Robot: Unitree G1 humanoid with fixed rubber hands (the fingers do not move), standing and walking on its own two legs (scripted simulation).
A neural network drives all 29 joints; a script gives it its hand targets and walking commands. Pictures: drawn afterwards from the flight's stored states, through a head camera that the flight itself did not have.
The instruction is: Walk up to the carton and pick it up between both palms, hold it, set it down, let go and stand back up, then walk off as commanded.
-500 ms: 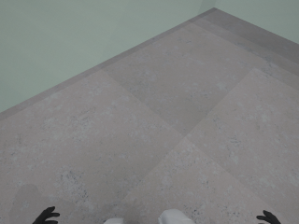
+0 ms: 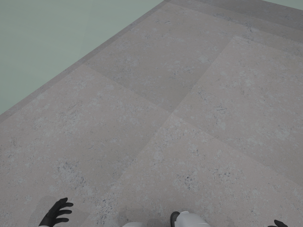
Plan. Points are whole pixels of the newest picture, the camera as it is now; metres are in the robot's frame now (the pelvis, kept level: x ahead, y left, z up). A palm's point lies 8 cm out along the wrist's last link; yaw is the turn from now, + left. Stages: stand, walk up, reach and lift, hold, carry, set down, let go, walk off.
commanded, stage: walk up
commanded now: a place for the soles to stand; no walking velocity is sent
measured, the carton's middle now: out of the picture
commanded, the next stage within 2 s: none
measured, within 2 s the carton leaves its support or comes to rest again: neither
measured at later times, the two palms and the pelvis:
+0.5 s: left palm out of the picture +0.01 +0.19 -0.10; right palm out of the picture -0.11 -0.44 -0.10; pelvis -0.14 -0.10 -0.01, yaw -13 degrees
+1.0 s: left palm out of the picture +0.01 +0.04 -0.10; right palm out of the picture -0.39 -0.47 -0.05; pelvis -0.27 -0.14 +0.00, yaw -35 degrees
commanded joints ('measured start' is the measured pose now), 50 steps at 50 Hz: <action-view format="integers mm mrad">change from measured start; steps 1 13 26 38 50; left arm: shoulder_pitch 31 -80 -98 33 -18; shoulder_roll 150 188 231 226 199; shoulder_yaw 49 66 65 74 67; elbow -60 -57 -36 -94 -150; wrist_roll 14 23 34 45 32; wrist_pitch -12 -6 -5 -23 -21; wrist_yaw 18 -37 -22 -10 -85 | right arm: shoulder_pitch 62 60 71 67 5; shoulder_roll -337 -285 -217 -346 -331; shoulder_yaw -98 -109 -88 -145 -162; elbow -74 -130 -86 -112 -164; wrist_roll -38 -12 27 -21 -41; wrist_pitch -22 -32 4 -28 -51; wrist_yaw -13 -11 -5 -35 -2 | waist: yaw -45 -61 -36 -61 -60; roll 148 100 -270 153 167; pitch -166 -84 -66 -222 -48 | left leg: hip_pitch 142 191 -200 227 -45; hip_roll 475 406 59 533 386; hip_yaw -492 -260 -7 -452 -12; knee -412 -283 431 -433 -285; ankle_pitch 313 268 -39 244 135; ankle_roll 154 206 2 208 190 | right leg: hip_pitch -187 -191 3 -191 -59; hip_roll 39 -153 -183 -36 -206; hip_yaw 91 59 292 83 -80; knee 365 473 -237 395 234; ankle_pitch -433 -338 -56 -362 -260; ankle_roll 24 44 -160 59 39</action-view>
